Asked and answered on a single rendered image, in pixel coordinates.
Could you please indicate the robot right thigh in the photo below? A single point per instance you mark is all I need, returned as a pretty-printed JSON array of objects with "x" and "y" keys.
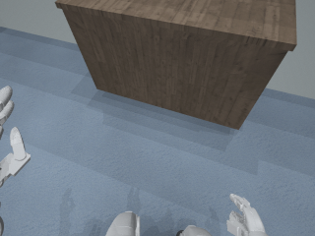
[{"x": 195, "y": 231}]

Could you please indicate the robot left hand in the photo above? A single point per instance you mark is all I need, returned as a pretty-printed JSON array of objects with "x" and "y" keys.
[{"x": 13, "y": 163}]

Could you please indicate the robot left thigh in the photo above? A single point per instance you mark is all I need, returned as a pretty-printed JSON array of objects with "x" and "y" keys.
[{"x": 125, "y": 224}]

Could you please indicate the robot right hand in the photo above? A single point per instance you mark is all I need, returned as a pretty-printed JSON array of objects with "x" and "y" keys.
[{"x": 249, "y": 221}]

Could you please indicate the counter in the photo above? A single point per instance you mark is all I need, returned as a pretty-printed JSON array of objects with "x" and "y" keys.
[{"x": 208, "y": 59}]

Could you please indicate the robot thigh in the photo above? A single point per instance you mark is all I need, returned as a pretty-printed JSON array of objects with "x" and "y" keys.
[
  {"x": 195, "y": 231},
  {"x": 125, "y": 224}
]

